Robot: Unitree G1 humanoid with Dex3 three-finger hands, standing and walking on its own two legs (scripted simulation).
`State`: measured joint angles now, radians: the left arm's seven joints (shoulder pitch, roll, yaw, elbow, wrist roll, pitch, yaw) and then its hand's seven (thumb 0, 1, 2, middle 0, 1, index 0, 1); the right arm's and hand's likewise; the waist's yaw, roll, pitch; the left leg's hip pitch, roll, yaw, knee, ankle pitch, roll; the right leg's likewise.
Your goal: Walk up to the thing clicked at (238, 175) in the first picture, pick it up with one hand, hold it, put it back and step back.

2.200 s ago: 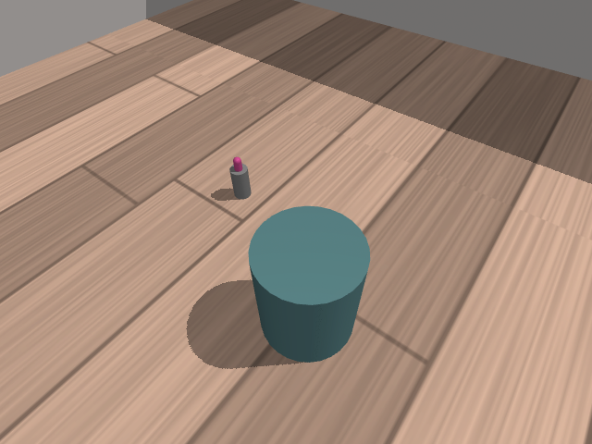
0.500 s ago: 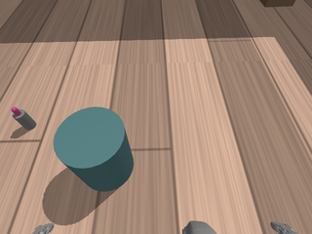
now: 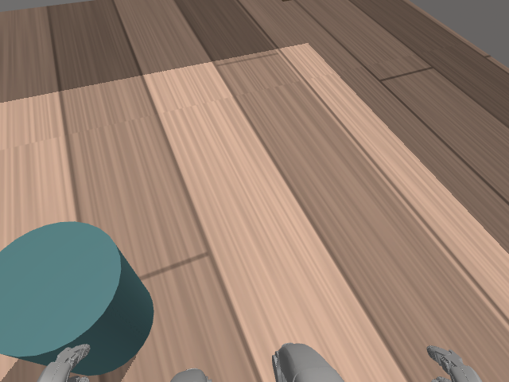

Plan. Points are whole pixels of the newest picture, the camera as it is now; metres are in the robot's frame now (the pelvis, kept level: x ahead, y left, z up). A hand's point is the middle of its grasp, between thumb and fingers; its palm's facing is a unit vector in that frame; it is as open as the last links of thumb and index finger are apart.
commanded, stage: walk up
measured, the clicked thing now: out of the picture +0.47 +1.22 -0.64
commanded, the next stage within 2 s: stand in 1.74 s
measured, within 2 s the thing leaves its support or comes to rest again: neither
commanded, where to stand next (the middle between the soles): +0.05 -0.03 m, yaw -26 degrees
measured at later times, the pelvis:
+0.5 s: pelvis +0.00 -0.01 -0.02, yaw -16 degrees
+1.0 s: pelvis -0.02 -0.01 -0.01, yaw -25 degrees
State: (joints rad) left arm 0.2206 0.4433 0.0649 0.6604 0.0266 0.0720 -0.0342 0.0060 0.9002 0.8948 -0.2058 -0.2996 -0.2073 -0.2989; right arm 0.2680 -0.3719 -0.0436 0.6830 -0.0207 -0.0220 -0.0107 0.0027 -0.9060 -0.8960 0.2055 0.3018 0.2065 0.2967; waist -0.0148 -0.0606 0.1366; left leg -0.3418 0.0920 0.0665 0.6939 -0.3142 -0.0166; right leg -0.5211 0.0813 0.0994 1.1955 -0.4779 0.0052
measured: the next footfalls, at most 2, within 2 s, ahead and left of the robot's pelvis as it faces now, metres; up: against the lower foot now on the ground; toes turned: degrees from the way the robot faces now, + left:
right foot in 0.18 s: +0.04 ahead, -0.16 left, +0.00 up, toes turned -6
left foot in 0.52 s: +0.11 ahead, +0.10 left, +0.00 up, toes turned -23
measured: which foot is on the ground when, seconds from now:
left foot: down 0.00-0.20, up 0.22-0.50, down 0.52-1.00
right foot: up 0.00-0.16, down 0.18-0.54, up 0.56-0.78, down 0.80-1.00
